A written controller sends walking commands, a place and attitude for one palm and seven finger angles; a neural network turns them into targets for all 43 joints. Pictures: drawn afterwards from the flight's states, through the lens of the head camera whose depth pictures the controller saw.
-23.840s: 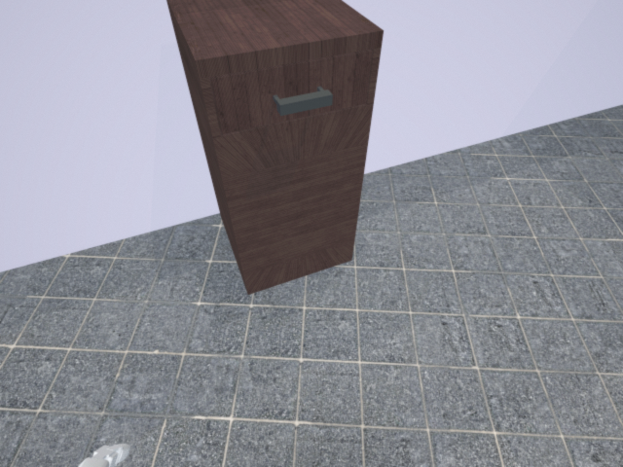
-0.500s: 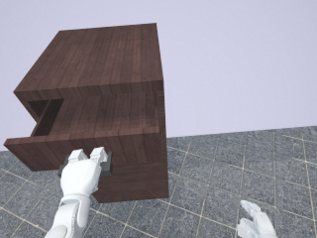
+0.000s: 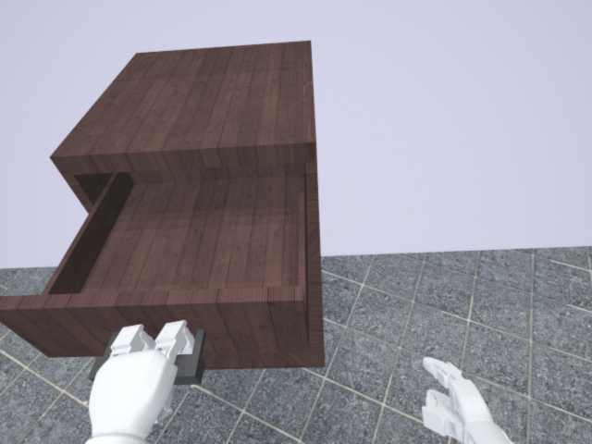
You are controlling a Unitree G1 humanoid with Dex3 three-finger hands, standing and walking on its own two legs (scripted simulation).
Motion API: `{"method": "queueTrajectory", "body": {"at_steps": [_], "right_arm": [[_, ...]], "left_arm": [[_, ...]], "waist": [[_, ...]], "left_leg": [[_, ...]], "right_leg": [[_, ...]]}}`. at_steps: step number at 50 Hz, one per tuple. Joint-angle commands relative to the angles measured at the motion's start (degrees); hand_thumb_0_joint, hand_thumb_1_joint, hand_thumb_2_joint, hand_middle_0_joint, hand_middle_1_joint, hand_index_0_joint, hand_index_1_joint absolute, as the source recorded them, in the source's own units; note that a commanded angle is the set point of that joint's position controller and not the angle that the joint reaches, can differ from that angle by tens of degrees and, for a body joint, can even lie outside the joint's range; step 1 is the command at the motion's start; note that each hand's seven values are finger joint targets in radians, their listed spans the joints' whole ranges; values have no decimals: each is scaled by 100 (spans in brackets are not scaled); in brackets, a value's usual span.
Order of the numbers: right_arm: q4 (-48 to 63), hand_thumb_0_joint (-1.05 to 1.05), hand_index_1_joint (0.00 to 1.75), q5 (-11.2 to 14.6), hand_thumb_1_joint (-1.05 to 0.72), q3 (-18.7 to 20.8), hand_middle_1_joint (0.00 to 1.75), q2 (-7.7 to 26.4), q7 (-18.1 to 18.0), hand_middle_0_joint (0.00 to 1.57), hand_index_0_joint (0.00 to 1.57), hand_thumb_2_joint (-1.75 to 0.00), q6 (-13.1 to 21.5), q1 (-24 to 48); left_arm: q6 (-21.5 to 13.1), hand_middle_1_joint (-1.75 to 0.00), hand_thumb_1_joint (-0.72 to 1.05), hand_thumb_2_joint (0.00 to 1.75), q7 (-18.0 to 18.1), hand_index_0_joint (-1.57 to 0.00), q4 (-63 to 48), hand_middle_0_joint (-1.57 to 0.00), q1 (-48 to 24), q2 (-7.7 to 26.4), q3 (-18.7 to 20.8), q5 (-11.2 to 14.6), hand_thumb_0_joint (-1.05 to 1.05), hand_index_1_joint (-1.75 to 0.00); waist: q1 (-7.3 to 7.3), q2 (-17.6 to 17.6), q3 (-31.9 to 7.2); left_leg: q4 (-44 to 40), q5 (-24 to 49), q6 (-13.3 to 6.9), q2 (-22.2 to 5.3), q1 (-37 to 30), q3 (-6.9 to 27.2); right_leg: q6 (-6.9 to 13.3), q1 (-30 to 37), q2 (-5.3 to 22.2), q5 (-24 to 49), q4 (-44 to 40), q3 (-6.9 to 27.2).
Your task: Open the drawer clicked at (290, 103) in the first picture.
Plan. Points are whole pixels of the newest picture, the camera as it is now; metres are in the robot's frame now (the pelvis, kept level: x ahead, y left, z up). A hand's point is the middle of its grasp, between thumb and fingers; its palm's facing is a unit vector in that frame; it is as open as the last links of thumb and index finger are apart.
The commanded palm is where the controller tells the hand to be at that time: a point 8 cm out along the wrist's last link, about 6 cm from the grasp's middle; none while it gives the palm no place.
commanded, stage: pull the drawer open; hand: left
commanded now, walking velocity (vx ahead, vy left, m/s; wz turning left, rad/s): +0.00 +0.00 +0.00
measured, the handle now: (153, 353) +0.22 +0.22 +0.04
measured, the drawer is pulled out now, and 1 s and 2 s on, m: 0.26 0.30 0.28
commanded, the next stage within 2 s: open the thumb to release the handle in 0.36 s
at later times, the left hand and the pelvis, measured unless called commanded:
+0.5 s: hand (151, 431) +0.13 +0.19 +0.02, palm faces +0.01 -0.13 -0.99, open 6.2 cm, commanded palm +0.12 +0.20 +0.09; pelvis -0.01 -0.01 -0.01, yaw +1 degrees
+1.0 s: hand (141, 425) +0.14 +0.21 +0.03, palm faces +0.03 -0.15 -0.99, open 12.5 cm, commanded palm +0.11 +0.20 +0.09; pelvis -0.02 -0.01 +0.00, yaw +2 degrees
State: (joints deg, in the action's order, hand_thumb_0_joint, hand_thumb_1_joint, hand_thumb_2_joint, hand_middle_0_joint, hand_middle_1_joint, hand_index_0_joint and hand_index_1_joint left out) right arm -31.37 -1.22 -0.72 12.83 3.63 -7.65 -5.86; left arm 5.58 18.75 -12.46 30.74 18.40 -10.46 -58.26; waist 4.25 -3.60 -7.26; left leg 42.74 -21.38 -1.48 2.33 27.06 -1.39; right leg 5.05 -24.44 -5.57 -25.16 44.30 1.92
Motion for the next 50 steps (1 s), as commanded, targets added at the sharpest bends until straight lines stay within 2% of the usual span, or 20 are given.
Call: {"method": "queueTrajectory", "body": {"at_steps": [1,2,8,10,13,14,15,16,19,22,23,24,25,26,29,32,35,38,43,50], "right_arm": [[1078,0,30,-10,-90,210,30,522,-9,20,20,-90,334,1036],[1106,0,30,-14,-90,228,30,506,-2,20,20,-90,349,1005],[1180,0,30,-7,-90,247,30,570,6,20,20,-90,377,972],[1195,0,30,-28,-90,271,30,560,39,20,20,-90,391,961],[1184,0,30,-60,-90,303,30,593,-8,20,20,-90,387,936],[1182,0,30,-85,-90,294,30,554,5,20,20,-90,411,900],[1198,0,30,-53,-90,298,30,539,-10,20,20,-90,421,901],[1160,0,30,-68,-90,286,30,554,1,20,20,-90,424,893],[1173,0,30,-55,-90,270,30,553,-17,20,20,-90,413,916],[1167,0,30,-46,-90,284,30,555,-23,20,20,-90,412,881],[964,0,30,-65,-90,243,30,601,-112,20,20,-90,354,897],[992,0,30,-125,-90,300,30,554,-168,20,20,-90,400,881],[971,0,30,-104,-90,300,30,516,-203,20,20,-90,458,817],[963,0,30,-101,-90,294,30,530,-211,20,20,-90,475,851],[919,0,30,-53,-90,278,30,517,-259,20,20,-90,460,887],[893,0,30,-15,-90,288,30,490,-310,20,20,-90,467,896],[832,0,30,7,-90,249,30,481,-336,20,20,-90,458,956],[850,0,30,-2,-90,232,30,492,-316,20,20,-90,456,975],[855,0,30,-11,-90,227,30,485,-306,20,20,-90,462,977],[842,0,30,-41,-90,267,30,504,-304,20,20,-90,476,933]], "left_arm": [[-198,-135,90,90,446,-40,-1506,-40,522,749,726,-10,0,-135],[-200,-135,90,90,482,-40,-1519,-40,685,642,646,-4,0,-135],[-297,-135,90,90,691,-40,-1609,-40,1449,828,960,99,0,-135],[-330,-135,90,90,714,-40,-1693,-40,1508,677,781,83,0,-135],[-356,-135,90,90,796,-40,-1761,-40,1054,836,957,46,0,-135],[-360,-135,90,90,806,-40,-1758,-40,1140,854,979,20,0,-135],[-366,-135,90,90,798,-40,-1669,-40,1338,725,878,60,0,-135],[-377,-135,90,90,793,-40,-1656,-40,1251,813,953,72,0,-135],[-392,-135,90,90,788,-40,-1739,-40,1259,880,1048,109,0,-135],[-382,-135,90,90,760,-40,-1698,-40,1220,777,910,109,0,-135],[-325,-135,90,90,782,-40,-1508,-40,-444,980,985,-17,0,-135],[-371,-134,83,87,837,-40,-1645,-40,-721,1051,1152,-66,0,-134],[-369,-134,76,84,847,-39,-1242,-39,-364,873,997,-91,0,-134],[-355,-133,69,81,849,-38,-1186,-38,-287,946,1105,-80,0,-133],[-315,-130,48,72,757,-37,-1171,-37,-376,900,1025,17,0,-130],[-309,-128,27,63,662,-35,-1197,-35,-195,899,965,95,0,-128],[-311,-126,6,54,586,-34,-1029,-34,-177,977,1032,84,0,-126],[-340,-124,-15,45,570,-32,-1143,-32,-96,1012,1068,78,0,-124],[-371,-120,-50,30,543,-30,-1051,-30,-20,1007,1115,98,0,-120],[-402,-120,-50,30,471,-30,-1095,-30,-288,850,885,41,0,-120]], "waist": [[187,379,-625],[178,391,-556],[220,366,-522],[179,354,-379],[114,436,-492],[190,461,-624],[160,407,-452],[164,556,-579],[195,514,-716],[126,393,-485],[-242,420,-304],[-75,343,-461],[-106,276,-161],[-16,348,-392],[20,616,-750],[38,630,-715],[49,647,-450],[105,427,-601],[88,538,-390],[36,391,-333]], "left_leg": [[-128,1570,-76,62,-602,251],[-105,1463,-86,67,-557,248],[22,1226,-76,58,-401,256],[82,1154,-97,65,-376,265],[143,1002,-112,81,-394,285],[190,1039,-102,105,-445,262],[171,1021,-117,98,-349,271],[205,1102,-107,106,-377,274],[200,1160,-99,120,-314,254],[181,1074,-115,114,-288,252],[203,838,-125,120,-311,316],[242,767,-112,129,-506,289],[202,668,-131,124,-424,306],[213,712,-119,121,-491,284],[120,890,-125,156,-452,291],[53,1006,-132,159,-393,267],[-31,897,-118,159,-305,264],[-78,974,-110,155,-409,243],[-102,851,-108,150,-344,255],[-92,774,-129,131,-493,261]], "right_leg": [[-189,-23,344,2564,-697,582],[-202,-63,363,2419,-712,558],[-170,-194,381,2086,-742,677],[-179,-398,399,1904,-730,660],[-179,-505,405,1628,-805,768],[-179,-517,438,1620,-783,815],[-185,-467,435,1767,-768,737],[-201,-475,447,1946,-722,767],[-223,-310,478,2273,-667,843],[-239,-401,471,2116,-718,763],[-234,-802,437,1696,-765,766],[-228,-859,441,1238,-919,900],[-220,-877,437,1112,-956,740],[-218,-831,439,1124,-945,775],[-267,-360,477,1786,-853,786],[-338,-76,535,2409,-870,792],[-336,-100,532,2264,-963,870],[-292,-7,516,2196,-975,843],[-290,-117,505,1846,-1081,837],[-267,-386,481,1313,-1149,746]]}}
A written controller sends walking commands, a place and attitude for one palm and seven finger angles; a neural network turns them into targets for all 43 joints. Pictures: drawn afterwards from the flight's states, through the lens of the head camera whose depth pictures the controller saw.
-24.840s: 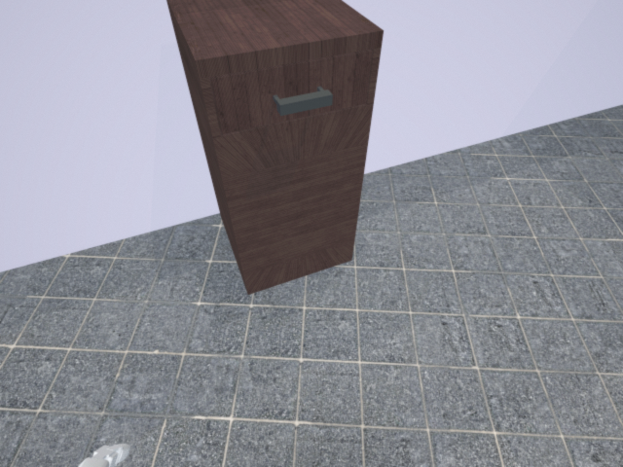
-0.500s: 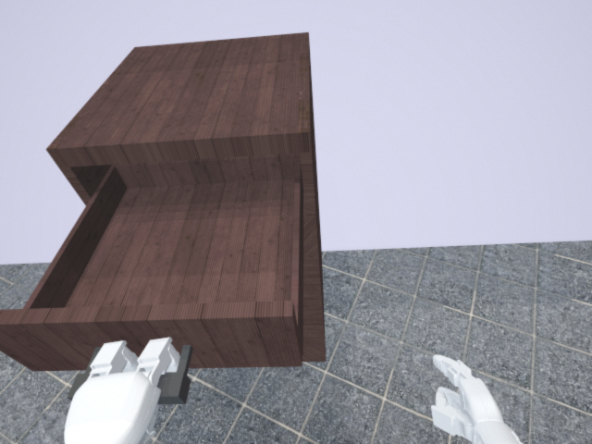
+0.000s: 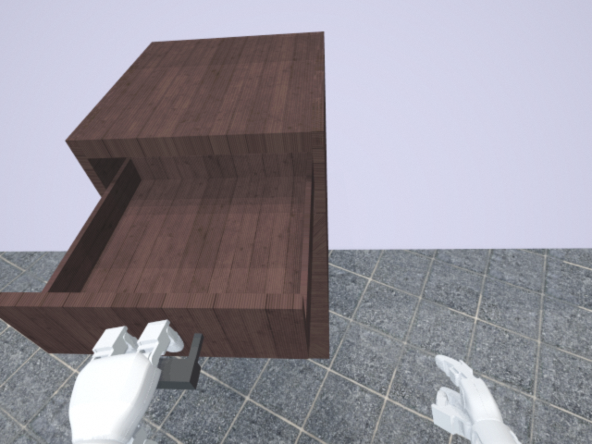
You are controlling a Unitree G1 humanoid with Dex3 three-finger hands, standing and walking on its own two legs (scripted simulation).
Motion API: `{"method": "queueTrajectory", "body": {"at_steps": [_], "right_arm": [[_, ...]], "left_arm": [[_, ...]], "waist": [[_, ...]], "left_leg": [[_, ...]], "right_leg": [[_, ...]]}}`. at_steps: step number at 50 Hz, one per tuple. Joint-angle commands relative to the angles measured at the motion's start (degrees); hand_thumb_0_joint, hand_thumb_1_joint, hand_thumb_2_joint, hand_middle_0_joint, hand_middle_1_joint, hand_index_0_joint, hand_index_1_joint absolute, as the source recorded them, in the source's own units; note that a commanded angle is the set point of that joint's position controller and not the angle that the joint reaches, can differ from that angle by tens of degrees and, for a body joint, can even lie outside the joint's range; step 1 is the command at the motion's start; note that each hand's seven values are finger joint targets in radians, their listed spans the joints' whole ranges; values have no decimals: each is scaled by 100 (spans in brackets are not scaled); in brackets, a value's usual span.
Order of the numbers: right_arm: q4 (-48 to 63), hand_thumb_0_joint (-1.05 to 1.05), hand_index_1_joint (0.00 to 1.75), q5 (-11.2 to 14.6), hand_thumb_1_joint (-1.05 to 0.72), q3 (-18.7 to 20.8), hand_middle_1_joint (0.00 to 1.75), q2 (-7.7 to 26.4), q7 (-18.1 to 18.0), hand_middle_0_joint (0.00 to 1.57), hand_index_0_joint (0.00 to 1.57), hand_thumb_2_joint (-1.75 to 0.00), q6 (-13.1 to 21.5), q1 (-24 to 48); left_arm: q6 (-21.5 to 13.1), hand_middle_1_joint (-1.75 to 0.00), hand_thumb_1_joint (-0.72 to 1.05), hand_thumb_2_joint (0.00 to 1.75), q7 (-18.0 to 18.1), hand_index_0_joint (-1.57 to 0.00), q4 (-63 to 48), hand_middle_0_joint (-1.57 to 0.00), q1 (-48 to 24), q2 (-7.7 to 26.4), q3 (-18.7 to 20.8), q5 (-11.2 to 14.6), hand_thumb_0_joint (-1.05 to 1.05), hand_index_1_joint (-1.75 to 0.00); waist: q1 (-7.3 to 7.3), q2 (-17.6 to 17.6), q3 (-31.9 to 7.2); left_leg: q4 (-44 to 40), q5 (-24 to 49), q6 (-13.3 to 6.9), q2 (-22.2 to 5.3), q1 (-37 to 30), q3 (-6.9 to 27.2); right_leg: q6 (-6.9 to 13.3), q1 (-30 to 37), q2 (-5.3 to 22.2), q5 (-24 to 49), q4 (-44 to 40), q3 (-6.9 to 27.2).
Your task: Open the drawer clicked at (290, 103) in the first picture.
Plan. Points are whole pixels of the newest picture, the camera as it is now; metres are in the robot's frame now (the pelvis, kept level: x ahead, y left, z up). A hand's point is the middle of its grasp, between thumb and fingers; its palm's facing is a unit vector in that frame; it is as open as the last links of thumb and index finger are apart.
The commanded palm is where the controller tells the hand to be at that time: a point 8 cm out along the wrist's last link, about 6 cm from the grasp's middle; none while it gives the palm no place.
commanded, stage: lift the hand off the handle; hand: left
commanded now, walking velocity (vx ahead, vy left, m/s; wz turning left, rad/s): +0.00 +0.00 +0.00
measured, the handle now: (149, 356) +0.21 +0.22 +0.04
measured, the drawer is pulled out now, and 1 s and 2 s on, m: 0.30 0.28 0.28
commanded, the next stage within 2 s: draw the hand back to the body in 1.66 s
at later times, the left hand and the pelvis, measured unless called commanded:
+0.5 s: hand (148, 386) +0.18 +0.22 +0.03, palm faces +0.04 -0.15 -0.99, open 13.5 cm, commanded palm +0.15 +0.22 +0.10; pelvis +0.00 +0.01 +0.00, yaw +0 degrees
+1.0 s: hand (125, 364) +0.18 +0.22 +0.09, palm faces +0.07 -0.18 -0.98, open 13.4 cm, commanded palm +0.15 +0.22 +0.17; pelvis +0.01 +0.02 +0.01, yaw -1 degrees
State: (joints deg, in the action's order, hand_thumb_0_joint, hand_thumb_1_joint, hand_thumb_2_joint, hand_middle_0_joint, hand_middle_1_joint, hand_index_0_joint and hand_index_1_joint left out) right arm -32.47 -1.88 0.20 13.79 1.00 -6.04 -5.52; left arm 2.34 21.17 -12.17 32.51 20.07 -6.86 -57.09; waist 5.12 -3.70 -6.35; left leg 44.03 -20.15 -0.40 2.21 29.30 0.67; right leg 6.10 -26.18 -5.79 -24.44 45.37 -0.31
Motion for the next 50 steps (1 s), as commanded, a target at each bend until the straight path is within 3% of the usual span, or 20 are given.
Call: {"method": "queueTrajectory", "body": {"at_steps": [1,2,3,5,8,10,12,13,15,18,21,25,28,31,34,45,48,50], "right_arm": [[981,0,30,13,-90,172,30,409,-34,20,20,-90,312,911],[977,0,30,18,-90,175,30,407,-45,20,20,-90,312,909],[973,0,30,50,-90,165,30,375,-27,20,20,-90,339,838],[964,0,30,61,-90,166,30,431,-17,20,20,-90,308,849],[981,0,30,20,-90,184,30,433,-14,20,20,-90,287,855],[962,0,30,30,-90,190,30,406,-22,20,20,-90,286,817],[928,0,30,51,-90,179,30,412,-64,20,20,-90,283,824],[930,0,30,53,-90,159,30,422,-80,20,20,-90,276,836],[912,0,30,73,-90,154,30,394,-107,20,20,-90,272,859],[891,0,30,122,-90,115,30,395,-145,20,20,-90,261,892],[927,0,30,129,-90,115,30,354,-161,20,20,-90,256,955],[991,0,30,146,-90,64,30,334,-141,20,20,-90,254,1041],[1038,0,30,137,-90,27,30,336,-146,20,20,-90,273,1062],[1052,0,30,94,-90,51,30,343,-105,20,20,-90,308,1026],[1093,0,30,126,-90,46,30,368,-44,20,20,-90,308,1013],[1150,0,30,209,-90,29,30,392,44,20,20,-90,221,1074],[1213,0,30,238,-90,-20,30,430,43,20,20,-90,223,1191],[1205,0,30,232,-90,-10,30,417,66,20,20,-90,204,1096]], "left_arm": [[-83,-120,-50,30,219,-30,-1135,-30,-418,645,468,-77,0,-120],[-79,-120,-50,30,221,-30,-1114,-30,-472,629,431,-100,0,-120],[-59,-120,-50,30,218,-30,-378,-30,167,481,446,-89,0,-120],[-117,-120,-50,30,180,-30,-558,-30,-122,447,352,-112,0,-120],[-67,-120,-50,30,315,-30,-864,-30,-576,580,386,-247,0,-120],[16,-120,-50,30,329,-30,-748,-30,-777,393,171,-270,0,-120],[74,-120,-50,30,343,-30,-614,-30,-910,483,248,-272,0,-120],[119,-120,-50,30,347,-30,-588,-30,-1047,588,357,-266,0,-120],[172,-120,-50,30,331,-30,-519,-30,-1150,493,205,-277,0,-120],[266,-120,-50,30,284,-30,-410,-30,-1256,613,319,-234,0,-120],[318,-120,-50,30,214,-30,-923,-30,-1283,707,301,-193,0,-120],[371,-120,-50,30,49,-30,-1398,-30,-1338,696,197,-61,0,-120],[324,-120,-50,30,-21,-30,-1655,-30,-1414,884,399,21,0,-120],[217,-120,-50,30,-65,-30,-1863,-30,-1315,814,337,7,0,-120],[242,-120,-50,30,-140,-30,-1997,-30,-856,896,492,86,0,-120],[528,-120,-50,30,-543,-30,-2742,-30,-987,909,337,178,0,-120],[560,-120,-50,30,-605,-30,-2993,-30,-921,1103,561,245,0,-120],[567,-120,-50,30,-662,-30,-3143,-30,-925,1010,411,231,0,-120]], "waist": [[-19,482,-506],[-52,465,-437],[-25,770,-166],[-37,741,-216],[-53,352,-592],[-126,429,-486],[-123,497,-479],[-132,706,-590],[-129,739,-508],[-111,724,-622],[13,411,-799],[-21,225,-592],[6,102,-527],[-5,241,-400],[82,234,-474],[99,234,-464],[140,189,-555],[125,160,-490]], "left_leg": [[-224,645,-240,148,-720,54],[-219,638,-246,145,-717,61],[-210,548,-216,118,-521,60],[-218,508,-226,116,-440,75],[-183,574,-215,112,-617,75],[-159,501,-223,89,-639,80],[-159,498,-226,88,-606,94],[-188,471,-227,81,-589,102],[-197,468,-232,89,-549,91],[-267,482,-226,72,-573,89],[-335,644,-235,91,-825,56],[-451,757,-254,62,-1052,87],[-552,746,-256,27,-1203,111],[-538,841,-262,28,-1361,124],[-615,1014,-249,-4,-1418,115],[-880,1358,-257,-100,-1802,105],[-920,1507,-251,-119,-1900,119],[-950,1600,-238,-149,-1942,103]], "right_leg": [[-385,-202,509,1184,-1235,901],[-382,-254,499,1175,-1245,918],[-376,-364,452,1089,-1209,844],[-383,-395,443,1101,-1127,824],[-333,-413,431,1041,-1035,795],[-348,-575,421,817,-1045,701],[-363,-550,414,852,-1062,713],[-370,-444,416,894,-1066,726],[-394,-436,435,939,-1071,728],[-392,-296,427,985,-1078,734],[-382,-87,452,1025,-1167,768],[-352,-70,442,991,-1293,738],[-319,-70,437,772,-1413,707],[-313,-193,420,756,-1486,721],[-303,3,414,1038,-1468,694],[-339,320,447,1376,-1647,571],[-326,513,437,1658,-1708,640],[-342,465,452,1626,-1696,539]]}}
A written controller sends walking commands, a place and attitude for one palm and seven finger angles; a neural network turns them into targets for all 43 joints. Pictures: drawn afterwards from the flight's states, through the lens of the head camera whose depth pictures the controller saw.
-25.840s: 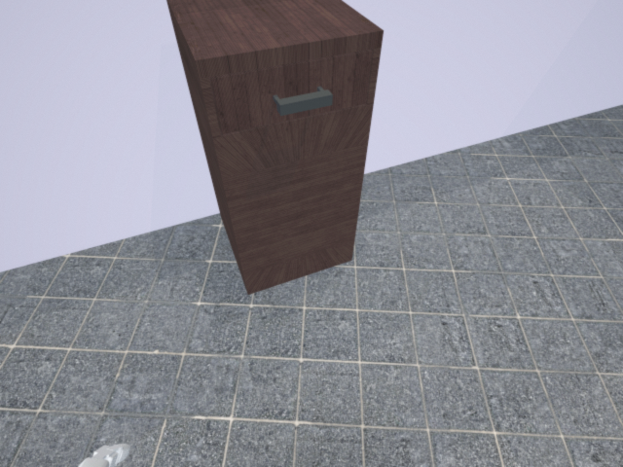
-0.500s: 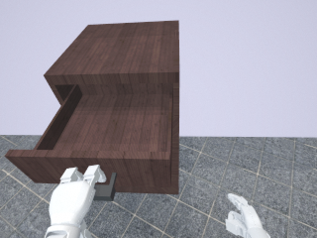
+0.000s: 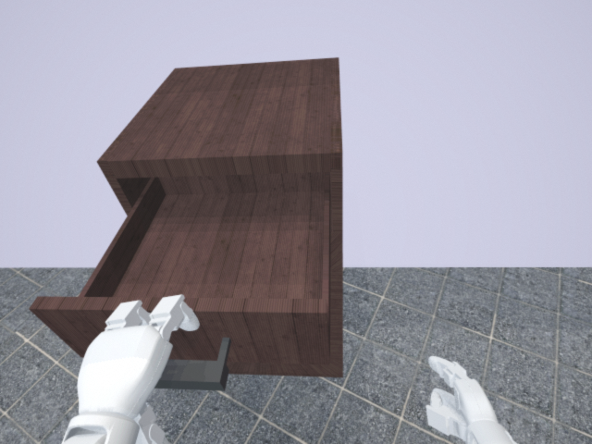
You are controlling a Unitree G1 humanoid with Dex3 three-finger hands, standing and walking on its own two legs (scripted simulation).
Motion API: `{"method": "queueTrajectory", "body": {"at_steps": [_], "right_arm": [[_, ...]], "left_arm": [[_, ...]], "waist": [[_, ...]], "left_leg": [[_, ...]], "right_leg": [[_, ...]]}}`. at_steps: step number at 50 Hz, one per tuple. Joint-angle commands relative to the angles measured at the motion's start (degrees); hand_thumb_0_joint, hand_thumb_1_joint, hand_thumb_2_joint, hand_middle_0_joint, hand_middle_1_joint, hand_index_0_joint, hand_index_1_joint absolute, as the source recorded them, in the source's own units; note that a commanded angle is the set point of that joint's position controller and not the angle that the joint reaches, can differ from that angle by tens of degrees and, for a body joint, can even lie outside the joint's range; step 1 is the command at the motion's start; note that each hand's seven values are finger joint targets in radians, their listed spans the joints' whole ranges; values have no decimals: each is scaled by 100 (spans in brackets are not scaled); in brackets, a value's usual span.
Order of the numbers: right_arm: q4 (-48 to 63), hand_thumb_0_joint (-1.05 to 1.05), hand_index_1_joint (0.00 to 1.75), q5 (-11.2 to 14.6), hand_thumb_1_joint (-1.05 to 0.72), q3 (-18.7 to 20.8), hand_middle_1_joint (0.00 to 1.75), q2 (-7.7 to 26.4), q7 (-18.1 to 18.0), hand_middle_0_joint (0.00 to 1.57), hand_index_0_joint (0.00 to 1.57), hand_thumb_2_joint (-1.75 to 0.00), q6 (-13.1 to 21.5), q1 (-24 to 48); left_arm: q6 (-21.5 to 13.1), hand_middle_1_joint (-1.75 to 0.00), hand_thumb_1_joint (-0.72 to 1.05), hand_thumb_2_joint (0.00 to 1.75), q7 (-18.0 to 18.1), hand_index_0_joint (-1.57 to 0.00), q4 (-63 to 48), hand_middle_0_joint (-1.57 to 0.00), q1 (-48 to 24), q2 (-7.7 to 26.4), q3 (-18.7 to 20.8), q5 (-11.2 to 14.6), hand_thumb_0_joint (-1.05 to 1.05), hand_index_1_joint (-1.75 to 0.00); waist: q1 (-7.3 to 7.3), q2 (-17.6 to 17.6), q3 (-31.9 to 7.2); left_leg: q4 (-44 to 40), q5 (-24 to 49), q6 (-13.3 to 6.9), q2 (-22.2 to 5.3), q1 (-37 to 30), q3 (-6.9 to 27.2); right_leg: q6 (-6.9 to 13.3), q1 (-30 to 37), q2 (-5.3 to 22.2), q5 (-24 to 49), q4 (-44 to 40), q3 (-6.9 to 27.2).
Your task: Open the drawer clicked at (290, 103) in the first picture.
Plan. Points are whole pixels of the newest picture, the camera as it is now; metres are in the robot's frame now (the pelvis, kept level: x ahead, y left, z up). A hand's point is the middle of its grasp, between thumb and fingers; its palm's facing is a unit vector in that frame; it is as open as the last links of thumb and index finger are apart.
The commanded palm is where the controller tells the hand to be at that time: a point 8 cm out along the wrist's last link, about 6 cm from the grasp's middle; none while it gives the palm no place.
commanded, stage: lift the hand off the handle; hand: left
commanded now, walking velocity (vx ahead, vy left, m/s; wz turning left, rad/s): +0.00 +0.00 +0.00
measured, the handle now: (180, 358) +0.21 +0.20 +0.03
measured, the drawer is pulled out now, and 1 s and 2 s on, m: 0.28 0.28 0.28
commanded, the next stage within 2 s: draw the hand back to the body in 0.66 s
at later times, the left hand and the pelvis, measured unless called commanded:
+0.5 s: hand (130, 330) +0.18 +0.20 +0.16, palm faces +0.18 -0.18 -0.97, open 13.8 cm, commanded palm +0.13 +0.20 +0.23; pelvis -0.01 +0.00 +0.01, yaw +0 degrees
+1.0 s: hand (111, 325) +0.18 +0.22 +0.17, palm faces +0.16 -0.16 -0.97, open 13.8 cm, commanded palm +0.13 +0.21 +0.23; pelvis -0.02 +0.00 +0.01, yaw +0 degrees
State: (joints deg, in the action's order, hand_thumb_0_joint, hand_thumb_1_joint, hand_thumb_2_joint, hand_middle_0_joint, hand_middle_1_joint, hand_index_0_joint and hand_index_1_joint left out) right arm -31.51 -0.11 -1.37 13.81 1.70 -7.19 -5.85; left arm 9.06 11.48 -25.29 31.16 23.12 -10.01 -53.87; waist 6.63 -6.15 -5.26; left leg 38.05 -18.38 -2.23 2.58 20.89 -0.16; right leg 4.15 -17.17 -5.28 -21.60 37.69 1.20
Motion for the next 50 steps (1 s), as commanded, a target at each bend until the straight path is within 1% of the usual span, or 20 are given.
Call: {"method": "queueTrajectory", "body": {"at_steps": [1,5,8,12,18,20,23,27,28,31,33,34,36,38,39,40,43,45,48,50], "right_arm": [[1093,0,30,47,-90,163,30,431,-8,20,20,-90,308,1112],[1083,0,30,89,-90,114,30,400,32,20,20,-90,274,1207],[1134,0,30,161,-90,57,30,409,46,20,20,-90,233,1420],[1068,0,30,178,-90,38,30,390,80,20,20,-90,121,1409],[1212,0,30,312,-90,-67,30,440,103,20,20,-90,25,1752],[1176,0,30,276,-90,-79,30,422,103,20,20,-90,2,1610],[1200,0,30,314,-90,-83,30,482,100,20,20,-90,12,1792],[1120,0,30,265,-90,-51,30,466,67,20,20,-90,24,1699],[1146,0,30,330,-90,-80,30,430,65,20,20,-90,100,1876],[968,0,30,271,-90,-47,30,441,20,20,20,-90,97,1649],[1024,0,30,348,-90,-61,30,458,15,20,20,-90,150,1829],[1046,0,30,285,-90,-86,30,416,31,20,20,-90,164,1730],[1004,0,30,264,-90,-51,30,428,29,20,20,-90,141,1713],[1043,0,30,314,-90,-73,30,463,20,20,20,-90,212,1893],[1081,0,30,247,-90,-83,30,424,27,20,20,-90,214,1753],[1016,0,30,239,-90,-59,30,418,34,20,20,-90,211,1723],[1018,0,30,296,-90,-67,30,499,38,20,20,-90,221,1779],[1017,0,30,278,-90,-66,30,428,83,20,20,-90,209,1666],[1015,0,30,343,-90,-44,30,513,70,20,20,-90,258,1760],[1019,0,30,289,-90,-22,30,498,56,20,20,-90,268,1582]], "left_arm": [[-100,-120,-50,30,283,-30,-1866,-30,-798,773,809,-84,0,-120],[13,-120,-50,30,98,-30,-1971,-30,-1044,684,673,-28,0,-120],[194,-120,-50,30,-17,-30,-1926,-30,-989,878,928,27,0,-120],[422,-120,-50,30,-306,-30,-1813,-30,-1260,796,700,38,0,-120],[683,-120,-50,30,-645,-30,-2104,-30,-1115,1236,1194,408,0,-120],[670,-120,-50,30,-712,-30,-2177,-30,-1238,1204,1106,367,0,-120],[713,-120,-50,30,-755,-30,-2360,-30,-1356,1446,1422,461,0,-120],[711,-120,-50,30,-915,-30,-2349,-30,-1943,1336,1155,413,0,-120],[716,-120,-50,30,-952,-30,-2384,-30,-2110,1316,1199,562,0,-120],[707,-120,-50,30,-1102,-30,-1637,-30,-1954,1212,1087,512,0,-120],[671,-120,-50,30,-1134,-30,-1814,-30,-2168,1381,1289,630,0,-120],[642,-120,-50,30,-1154,-30,-1873,-30,-2304,1321,1144,494,0,-120],[603,-120,-50,30,-1181,-30,-1777,-30,-2155,1224,1074,503,0,-120],[546,-120,-50,30,-1123,-30,-2041,-30,-2515,1573,1394,507,0,-120],[536,-120,-50,30,-1109,-30,-2076,-30,-2431,1480,1254,343,0,-120],[505,-120,-50,30,-1084,-30,-1941,-30,-2258,1467,1315,371,0,-120],[478,-120,-50,30,-990,-30,-1927,-30,-1766,1875,1992,608,0,-120],[477,-120,-50,30,-1035,-30,-1820,-30,-1497,1474,1677,637,0,-120],[490,-120,-50,30,-1048,-30,-1936,-30,-1619,1648,1866,833,0,-120],[448,-120,-50,30,-1066,-30,-1956,-30,-1477,1489,1639,728,0,-120]], "waist": [[-22,412,-600],[-69,369,-396],[-10,383,-452],[-13,546,-341],[39,452,-332],[16,453,-237],[35,270,-225],[-47,258,-53],[-75,184,3],[-65,540,226],[-58,352,66],[18,390,-213],[-11,470,-89],[-15,257,-198],[73,203,-456],[31,272,-289],[109,321,-302],[70,562,-93],[-20,360,49],[-14,310,-110]], "left_leg": [[-355,1462,-48,-193,-1120,180],[-498,1427,-40,-237,-1184,212],[-608,1463,-31,-269,-1209,251],[-807,1525,-22,-271,-1190,186],[-951,1620,-12,-309,-1181,154],[-985,1631,-8,-295,-1201,112],[-1018,1532,0,-318,-1239,159],[-1073,1393,-7,-282,-1382,143],[-1107,1235,-14,-282,-1395,191],[-1214,1063,-18,-230,-1299,149],[-1255,955,2,-253,-1283,146],[-1237,1060,-12,-218,-1285,131],[-1266,1099,-8,-212,-1300,119],[-1234,1002,4,-231,-1274,150],[-1175,1113,-4,-223,-1319,108],[-1196,1186,16,-232,-1298,150],[-1152,1244,32,-232,-1165,162],[-1127,1320,27,-194,-1156,130],[-1127,1195,32,-199,-1158,165],[-1079,1322,0,-176,-1288,158]], "right_leg": [[-147,-413,386,1375,-953,389],[-151,-418,390,1210,-1053,333],[-131,-188,358,1281,-1108,382],[-209,15,407,1280,-1174,266],[-237,505,408,1635,-1299,363],[-264,456,448,1544,-1368,327],[-221,499,403,1392,-1471,446],[-262,242,437,943,-1648,416],[-232,233,402,760,-1701,435],[-288,221,432,465,-1826,358],[-260,381,427,434,-1780,411],[-278,532,468,469,-1706,331],[-284,494,457,497,-1777,332],[-233,545,428,421,-1773,498],[-237,624,474,412,-1700,442],[-211,551,457,473,-1732,471],[-196,747,434,864,-1675,557],[-251,568,463,940,-1676,446],[-232,419,413,886,-1702,472],[-253,397,454,948,-1697,417]]}}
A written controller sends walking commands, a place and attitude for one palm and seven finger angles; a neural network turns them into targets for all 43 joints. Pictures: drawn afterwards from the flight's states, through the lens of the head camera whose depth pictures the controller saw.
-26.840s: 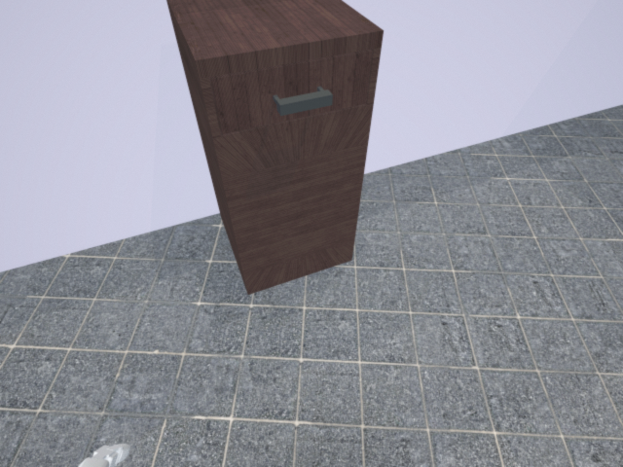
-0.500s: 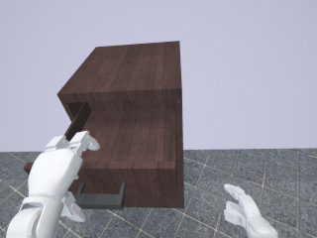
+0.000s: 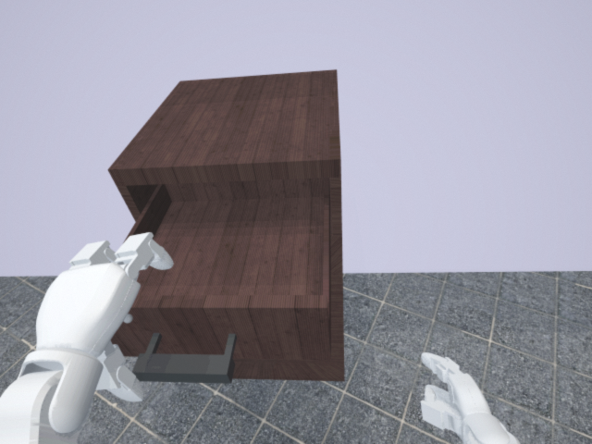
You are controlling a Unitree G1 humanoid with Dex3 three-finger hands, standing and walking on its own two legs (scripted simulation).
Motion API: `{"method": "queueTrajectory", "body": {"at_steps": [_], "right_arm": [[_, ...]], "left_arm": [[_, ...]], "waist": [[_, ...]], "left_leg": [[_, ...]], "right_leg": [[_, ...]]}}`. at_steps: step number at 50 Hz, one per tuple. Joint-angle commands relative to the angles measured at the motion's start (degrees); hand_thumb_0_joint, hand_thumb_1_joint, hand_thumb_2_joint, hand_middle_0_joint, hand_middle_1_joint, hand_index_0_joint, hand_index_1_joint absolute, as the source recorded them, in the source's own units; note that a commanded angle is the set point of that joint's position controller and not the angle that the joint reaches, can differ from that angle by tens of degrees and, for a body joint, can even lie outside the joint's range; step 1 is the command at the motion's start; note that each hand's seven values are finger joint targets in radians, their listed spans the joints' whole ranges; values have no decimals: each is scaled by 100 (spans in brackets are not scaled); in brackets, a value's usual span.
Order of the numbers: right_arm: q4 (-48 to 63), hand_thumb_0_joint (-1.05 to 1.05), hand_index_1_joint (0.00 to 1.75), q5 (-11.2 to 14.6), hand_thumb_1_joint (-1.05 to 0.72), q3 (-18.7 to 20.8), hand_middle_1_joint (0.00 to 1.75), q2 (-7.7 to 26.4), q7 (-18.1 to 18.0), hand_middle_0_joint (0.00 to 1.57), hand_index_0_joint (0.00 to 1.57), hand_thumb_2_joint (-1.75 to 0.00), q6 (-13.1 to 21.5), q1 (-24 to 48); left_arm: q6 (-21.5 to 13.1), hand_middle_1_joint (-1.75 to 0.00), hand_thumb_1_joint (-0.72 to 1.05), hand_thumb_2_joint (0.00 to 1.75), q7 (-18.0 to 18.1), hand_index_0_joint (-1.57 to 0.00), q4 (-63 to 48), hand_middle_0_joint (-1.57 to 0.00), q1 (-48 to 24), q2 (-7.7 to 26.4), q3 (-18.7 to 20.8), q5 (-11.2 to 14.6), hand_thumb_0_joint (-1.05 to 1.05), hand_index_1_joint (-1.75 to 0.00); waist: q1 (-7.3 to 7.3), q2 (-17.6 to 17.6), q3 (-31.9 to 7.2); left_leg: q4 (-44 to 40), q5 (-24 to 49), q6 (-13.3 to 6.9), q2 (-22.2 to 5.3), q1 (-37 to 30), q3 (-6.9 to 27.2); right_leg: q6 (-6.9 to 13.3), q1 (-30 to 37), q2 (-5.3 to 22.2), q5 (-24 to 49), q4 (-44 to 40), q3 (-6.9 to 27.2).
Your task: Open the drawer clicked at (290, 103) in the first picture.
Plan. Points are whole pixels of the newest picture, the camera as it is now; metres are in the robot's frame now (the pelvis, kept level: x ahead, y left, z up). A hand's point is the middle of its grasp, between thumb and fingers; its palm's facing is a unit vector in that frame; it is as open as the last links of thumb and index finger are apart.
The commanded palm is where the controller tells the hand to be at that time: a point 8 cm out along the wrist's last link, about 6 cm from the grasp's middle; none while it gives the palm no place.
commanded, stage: draw the hand back to the body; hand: left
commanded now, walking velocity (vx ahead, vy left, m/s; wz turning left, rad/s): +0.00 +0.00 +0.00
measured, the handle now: (189, 353) +0.23 +0.20 +0.02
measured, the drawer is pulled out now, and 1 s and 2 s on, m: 0.28 0.28 0.28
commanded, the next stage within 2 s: step back with the hand held close in 1.36 s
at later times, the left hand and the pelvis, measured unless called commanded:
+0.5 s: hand (140, 315) +0.20 +0.20 +0.16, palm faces +0.25 -0.83 -0.50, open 13.7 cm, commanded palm +0.15 +0.25 +0.21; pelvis +0.02 +0.01 +0.00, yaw +2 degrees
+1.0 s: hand (116, 286) +0.21 +0.22 +0.19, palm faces +0.37 -0.83 -0.42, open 10.0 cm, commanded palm +0.16 +0.28 +0.20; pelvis +0.04 +0.00 +0.00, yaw +2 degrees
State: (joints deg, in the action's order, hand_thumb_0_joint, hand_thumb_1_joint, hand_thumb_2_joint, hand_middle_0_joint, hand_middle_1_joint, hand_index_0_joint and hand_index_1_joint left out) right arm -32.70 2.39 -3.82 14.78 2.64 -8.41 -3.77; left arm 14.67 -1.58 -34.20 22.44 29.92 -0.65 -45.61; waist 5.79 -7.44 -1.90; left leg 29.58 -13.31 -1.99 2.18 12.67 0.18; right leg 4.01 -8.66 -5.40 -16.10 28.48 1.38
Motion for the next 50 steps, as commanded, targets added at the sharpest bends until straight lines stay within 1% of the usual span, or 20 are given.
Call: {"method": "queueTrajectory", "body": {"at_steps": [1,3,5,9,12,13,17,18,19,20,21,23,24,26,28,30,35,37,43,50], "right_arm": [[1153,0,30,22,-90,236,30,445,-55,20,20,-90,378,1331],[1272,0,30,74,-90,198,30,443,-87,20,20,-90,450,1474],[1161,0,30,-2,-90,220,30,444,-136,20,20,-90,422,1283],[1192,0,30,-51,-90,179,30,436,-215,20,20,-90,469,1208],[1136,0,30,-22,-90,226,30,458,-214,20,20,-90,402,1169],[1172,0,30,55,-90,204,30,473,-194,20,20,-90,440,1359],[1179,0,30,26,-90,241,30,497,-202,20,20,-90,400,1164],[1233,0,30,85,-90,212,30,512,-190,20,20,-90,448,1361],[1508,0,30,0,-90,223,30,-41,-289,20,20,-90,921,692],[1297,0,30,-51,-90,237,30,152,-381,20,20,-90,1210,513],[1264,0,30,-84,-90,205,30,188,-405,20,20,-90,1297,536],[1158,0,30,-107,-90,241,30,325,-554,20,20,-90,1403,468],[1199,0,30,-137,-90,226,30,272,-588,20,20,-90,1541,375],[1052,0,30,-185,-90,225,30,244,-663,20,20,-90,1716,226],[938,0,30,-173,-90,212,30,268,-658,20,20,-90,1807,165],[836,0,30,-163,-90,221,30,234,-613,20,20,-90,1858,63],[762,0,30,-135,-90,381,30,298,-549,20,20,-90,1716,87],[783,0,30,-120,-90,420,30,325,-557,20,20,-90,1657,126],[771,0,30,-94,-90,425,30,353,-639,20,20,-90,1659,159],[664,0,30,-49,-90,465,30,290,-639,20,20,-90,1579,104]], "left_arm": [[-146,-120,-50,30,238,-30,-1156,-30,-548,832,691,-94,0,-120],[-196,-120,-50,30,259,-30,-1424,-30,-660,823,657,-25,0,-120],[-270,-120,-50,30,272,-30,-1201,-30,-663,840,572,-239,0,-120],[-386,-120,-50,30,410,-30,-1225,-30,-766,1241,1025,-340,0,-120],[-404,-120,-50,30,426,-30,-969,-30,-439,1245,1205,-227,0,-120],[-375,-120,-50,30,429,-30,-1045,-30,-481,1299,1390,-50,0,-120],[-325,-120,-50,30,296,-30,-904,-30,-174,1197,1250,89,0,-120],[-286,-120,-50,30,264,-30,-965,-30,-109,1200,1337,187,0,-120],[-1184,-118,-47,32,398,-30,-1552,-30,-689,-1151,929,4362,0,-118],[-1536,-115,-43,33,562,-29,-831,-29,200,-455,1377,4475,0,-115],[-1659,-113,-40,34,611,-29,-798,-29,586,-546,1366,4525,0,-113],[-1943,-109,-32,37,764,-29,-1473,-29,352,-27,1987,4966,0,-109],[-2152,-107,-29,39,818,-29,-1950,-29,-24,2,1949,4958,0,-107],[-2335,-102,-22,42,931,-28,-1916,-28,143,36,2076,4985,0,-102],[-2361,-98,-15,45,979,-27,-1845,-27,124,70,2141,4985,0,-98],[-2409,-93,-8,48,950,-27,-1595,-27,317,-191,1992,5006,0,-93],[-2386,-82,9,55,807,-26,-966,-26,772,-409,1991,5114,0,-82],[-2425,-77,17,58,785,-25,-1024,-25,794,-315,2106,5127,0,-77],[-2506,-64,37,68,879,-24,-1444,-24,600,145,2515,5119,0,-64],[-2422,-48,62,78,890,-22,-835,-22,690,-11,2559,5142,0,-48]], "waist": [[61,508,-465],[20,338,-467],[8,470,-393],[133,523,-657],[127,531,-480],[107,270,-511],[78,547,-507],[58,320,-469],[-518,894,-10],[-377,1239,37],[-324,1065,110],[-261,922,-180],[-246,728,-498],[-238,366,-508],[-236,-285,-267],[-271,-467,-87],[-279,774,-188],[-261,917,-374],[-253,410,-679],[-320,399,-263]], "left_leg": [[-230,837,-26,-134,-479,129],[-229,711,-24,-164,-513,162],[-225,706,-32,-164,-556,162],[-171,675,-35,-153,-534,185],[-173,808,-9,-145,-505,180],[-224,791,2,-159,-517,257],[-207,1044,-21,-121,-483,187],[-209,989,-10,-141,-476,239],[-193,520,-140,-248,-979,240],[-285,266,-98,-385,-960,315],[-406,151,-71,-352,-815,348],[-442,300,-10,-351,-786,345],[-430,406,-9,-332,-846,324],[-398,605,13,-311,-857,290],[-431,675,85,-310,-762,332],[-443,863,110,-331,-719,380],[-377,1386,58,-401,-730,362],[-344,1484,37,-384,-752,319],[-271,1617,63,-332,-823,248],[-295,1460,66,-324,-820,225]], "right_leg": [[-254,-468,458,466,-779,339],[-228,-535,448,355,-776,361],[-229,-696,466,166,-820,331],[-203,-504,495,164,-759,328],[-212,-550,482,444,-747,347],[-162,-484,417,515,-706,362],[-269,-401,479,942,-663,220],[-220,-414,428,945,-660,305],[-187,-567,412,839,-763,-85],[-190,-662,411,499,-717,-64],[-172,-601,395,369,-742,-76],[-221,-392,498,473,-815,-2],[-229,-259,578,560,-792,-5],[-199,-257,610,759,-788,-24],[-133,-268,594,783,-800,-7],[-120,-279,599,938,-728,-121],[-205,-144,588,1538,-648,-183],[-227,-36,614,1732,-637,-156],[-224,97,663,2012,-684,-77],[-260,-176,641,1862,-760,-126]]}}
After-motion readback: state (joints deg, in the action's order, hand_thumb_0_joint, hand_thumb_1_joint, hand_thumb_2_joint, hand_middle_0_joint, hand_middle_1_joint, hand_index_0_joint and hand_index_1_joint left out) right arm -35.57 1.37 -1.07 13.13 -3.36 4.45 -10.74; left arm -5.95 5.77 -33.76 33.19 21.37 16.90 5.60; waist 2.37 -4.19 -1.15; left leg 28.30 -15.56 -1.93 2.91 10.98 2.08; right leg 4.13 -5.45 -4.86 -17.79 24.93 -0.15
